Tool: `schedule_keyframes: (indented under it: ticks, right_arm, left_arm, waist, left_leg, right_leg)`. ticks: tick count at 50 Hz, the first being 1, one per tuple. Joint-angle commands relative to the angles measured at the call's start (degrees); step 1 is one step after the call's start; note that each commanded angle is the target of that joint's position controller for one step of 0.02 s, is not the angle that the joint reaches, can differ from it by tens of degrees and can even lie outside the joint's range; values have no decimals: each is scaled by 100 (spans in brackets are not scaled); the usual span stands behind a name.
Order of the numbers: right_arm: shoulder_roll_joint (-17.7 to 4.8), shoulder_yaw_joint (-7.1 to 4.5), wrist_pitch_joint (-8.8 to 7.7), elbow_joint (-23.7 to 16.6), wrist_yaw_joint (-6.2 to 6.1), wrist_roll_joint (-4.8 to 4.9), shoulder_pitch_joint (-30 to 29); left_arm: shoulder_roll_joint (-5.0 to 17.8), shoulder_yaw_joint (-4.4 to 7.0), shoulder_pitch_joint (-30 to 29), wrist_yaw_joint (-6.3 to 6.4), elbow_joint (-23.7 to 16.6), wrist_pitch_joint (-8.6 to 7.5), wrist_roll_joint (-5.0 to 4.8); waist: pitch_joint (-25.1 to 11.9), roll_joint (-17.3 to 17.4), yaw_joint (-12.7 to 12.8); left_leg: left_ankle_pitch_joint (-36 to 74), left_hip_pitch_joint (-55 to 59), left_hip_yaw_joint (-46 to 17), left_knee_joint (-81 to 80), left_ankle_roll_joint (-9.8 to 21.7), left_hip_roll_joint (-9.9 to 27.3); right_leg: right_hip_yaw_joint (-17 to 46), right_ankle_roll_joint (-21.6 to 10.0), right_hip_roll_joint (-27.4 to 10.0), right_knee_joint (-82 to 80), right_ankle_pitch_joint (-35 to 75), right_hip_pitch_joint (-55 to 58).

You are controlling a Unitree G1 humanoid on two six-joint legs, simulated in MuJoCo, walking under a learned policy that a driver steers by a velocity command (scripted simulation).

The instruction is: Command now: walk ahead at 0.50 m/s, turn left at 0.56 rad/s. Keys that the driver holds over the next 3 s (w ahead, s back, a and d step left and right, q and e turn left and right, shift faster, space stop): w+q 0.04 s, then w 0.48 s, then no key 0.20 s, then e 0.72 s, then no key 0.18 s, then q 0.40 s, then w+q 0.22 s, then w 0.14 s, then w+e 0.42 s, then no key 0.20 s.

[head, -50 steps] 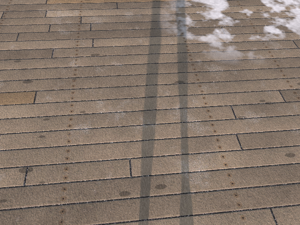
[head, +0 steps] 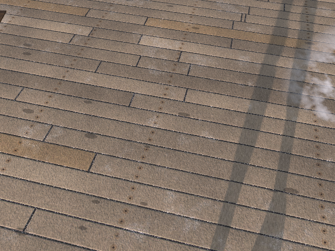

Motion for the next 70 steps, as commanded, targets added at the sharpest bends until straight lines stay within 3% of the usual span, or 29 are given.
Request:
schedule_keyframes:
  ticks: [1, 10, 13, 15, 16, 17, 18, 19, 21, 26, 31, 37, 39, 40, 41, 42, 43, 44, 46, 54, 59, 61, 62, 63, 64, 65, 66, 68, 70]
  right_arm:
    - [-746, -128, -115, -315, -10, 29, 311]
    - [-678, -25, -110, -216, -98, -75, 1157]
    - [-881, -43, -169, -285, -140, -105, 797]
    - [-964, -51, -199, -301, -94, -109, 589]
    - [-700, 22, -220, -462, -62, -66, 653]
    - [-162, 106, -173, -395, -38, 185, 1640]
    - [-709, 32, -142, -325, -75, -42, 1327]
    - [-701, 19, -139, -468, -44, -88, 718]
    - [-536, 57, -108, -601, 30, -137, 262]
    - [-287, 128, 70, -676, 176, -236, 77]
    - [-28, 278, 50, -911, 146, -161, -856]
    - [-172, 296, -7, -832, -1, -131, -1104]
    - [-276, 239, -112, -595, -72, -176, -502]
    - [-584, 166, -211, -487, -122, -248, -101]
    - [-1033, 65, -229, -514, -153, -304, 304]
    - [-959, 37, -116, -579, -117, -79, 307]
    - [-798, 62, -35, -681, -100, 36, 107]
    - [-614, 112, 14, -777, -136, 18, -286]
    - [-375, 179, 84, -868, -262, -27, -781]
    - [-560, 90, 184, -939, -316, -146, -870]
    - [-867, -30, 317, -956, -241, -173, -805]
    - [-987, -86, 379, -982, -232, -133, -902]
    - [-955, -105, 421, -950, -210, -142, -822]
    - [-732, -94, 489, -894, -148, -145, -559]
    - [-334, 6, 520, -1257, -175, -63, -665]
    - [-549, -17, 571, -1350, -211, -147, -1273]
    - [-452, -3, 584, -1339, -178, -64, -1156]
    - [-599, -54, 506, -1181, -134, -116, -877]
    - [-658, -90, 486, -1099, -81, -194, -676]
  left_arm:
    - [416, 78, 37, -41, -345, 126, 13]
    - [394, -65, -1487, -148, -952, 42, -85]
    - [640, 13, -789, -95, -820, -39, -111]
    - [891, 139, 725, 31, -358, -121, -113]
    - [1247, 229, 1624, 119, -227, -156, 26]
    - [1783, 389, 1840, 70, -128, -109, 102]
    - [1264, 311, 1464, -8, -147, -25, -90]
    - [896, 214, 858, -26, -245, -27, -150]
    - [582, 119, 655, -35, -155, -100, -108]
    - [640, 111, 1197, -45, 242, -273, -209]
    - [604, 38, 1493, -36, 456, -243, -210]
    - [621, -4, 1752, 56, 680, -118, -194]
    - [662, 5, 1578, 96, 685, -78, -253]
    - [631, -6, 1641, 108, 616, -95, -298]
    - [278, -95, 2037, 142, 431, -92, -403]
    - [240, -65, 2343, 208, 545, 56, -479]
    - [615, 67, 2080, 232, 560, 194, -313]
    - [599, 110, 1740, 195, 483, 264, -180]
    - [445, 143, 1497, 117, 414, 402, -95]
    - [333, 180, 1049, 16, 38, 784, -72]
    - [468, 186, 815, -104, -299, 798, -143]
    - [466, 192, 1069, -136, -312, 755, -164]
    - [523, 211, 1243, -134, -270, 711, -157]
    - [779, 263, 1289, -95, -303, 640, -112]
    - [1663, 452, 1146, -35, -546, 623, -129]
    - [1641, 496, 1394, 83, -416, 621, -34]
    - [1382, 421, 1091, 157, -422, 600, -65]
    - [1170, 358, 381, 143, -650, 574, -138]
    - [980, 310, 436, 86, -736, 520, -207]
  waist:
    - [-12, 257, 68]
    - [66, 572, -519]
    - [-108, 667, -53]
    - [-846, 483, 659]
    - [-1553, -14, 927]
    - [-2245, -1514, 515]
    - [-1726, -553, 427]
    - [-747, -158, 285]
    - [-195, -24, 136]
    - [-141, -328, -53]
    - [-44, -363, 66]
    - [-216, -524, 210]
    - [-294, -283, -117]
    - [-632, 73, -194]
    - [-1407, 921, -83]
    - [-2114, 1324, -152]
    - [-1781, 720, -101]
    - [-1219, 542, 8]
    - [-515, 634, 266]
    - [-549, 842, 259]
    - [-678, 838, 133]
    - [-665, 707, 286]
    - [-544, 421, 352]
    - [-287, -555, 328]
    - [115, -1919, 279]
    - [386, -1052, 525]
    - [301, -773, 205]
    - [85, -692, -73]
    - [-393, -472, -39]
  left_leg:
    - [2544, 17, -1425, -758, 573, 1485]
    - [3255, 1395, -1444, -524, 206, 1658]
    - [4508, 1404, -1363, 1, 17, 1801]
    - [4852, 1102, -1080, 1659, -131, 1512]
    - [3042, 125, -914, 3165, -187, 1217]
    - [-1525, -1725, -418, 5234, -468, 126]
    - [-1686, -2346, -749, 5668, -371, 424]
    - [-1137, -2492, -728, 5507, -386, 690]
    - [-748, -2318, -606, 4975, -416, 1013]
    - [-362, -2323, -219, 4262, -633, 1290]
    - [468, -2055, 286, 2629, -853, 1205]
    - [671, -1303, 245, 1436, -667, 924]
    - [1183, -526, 163, 404, -541, 867]
    - [2897, 407, -217, 338, -454, 1395]
    - [5819, 1799, -1290, 952, 99, 2874]
    - [6620, 2016, -1996, 931, 893, 3584]
    - [5511, 1481, -1753, 628, 909, 3382]
    - [4362, 872, -1431, 279, 745, 3129]
    - [2881, -239, -766, -310, 435, 2696]
    - [286, -758, -25, -653, 430, 2608]
    - [-323, -689, 86, -477, 285, 2871]
    - [-541, -893, 288, -189, -6, 2842]
    - [-652, -1191, 530, 215, -315, 2726]
    - [-1209, -1636, 1016, 1310, -757, 2249]
    - [-2516, -3034, 1188, 2431, -1219, 1084]
    - [-2232, -2777, 261, 3521, -1178, 1137]
    - [-1691, -2597, -1, 3797, -1136, 1157]
    - [-872, -2592, -64, 3963, -1010, 1063]
    - [-797, -2509, -60, 4289, -1020, 984]
  right_leg:
    - [-309, 178, 68, -621, 627, -340]
    - [-533, -162, 459, -2700, 1510, -430]
    - [-511, -490, 722, -3228, 1012, 774]
    - [-497, -744, 809, -3697, 1105, 2561]
    - [666, -1000, -303, -3631, 651, 3958]
    - [3441, -1972, -1833, -4058, 633, 5374]
    - [3944, -1861, -1620, -4585, -287, 4772]
    - [2962, -1710, -1397, -4749, -409, 3820]
    - [1813, -1432, -880, -5022, 649, 2915]
    - [839, -1349, -523, -5429, 1689, 2592]
    - [-214, -1095, -145, -5037, 4795, 2524]
    - [1, -959, -336, -4300, 4772, 3073]
    - [191, -802, -209, -3519, 4357, 3087]
    - [142, -631, 39, -2835, 3421, 2656]
    - [-138, -458, 479, -1583, 545, 1656]
    - [-268, -407, 1049, -339, -2302, 1218]
    - [-96, -377, 940, 259, -2376, 950]
    - [-76, -342, 796, 449, -2013, 737]
    - [-80, -188, 528, 275, -1344, 868]
    - [-419, -89, 443, -708, -784, 1044]
    - [-695, -300, 521, -1741, -1024, 1610]
    - [-809, -479, 608, -2640, -688, 2192]
    - [-642, -587, 645, -3358, -377, 2552]
    - [494, -742, 38, -4588, -528, 2615]
    - [3034, -1371, -1572, -5246, -75, 2419]
    - [2658, -1717, -1550, -5216, 666, 1763]
    - [2025, -1605, -1107, -5012, 701, 1630]
    - [1380, -1260, -454, -4832, 925, 1940]
    - [1247, -1339, -354, -4559, 2130, 2442]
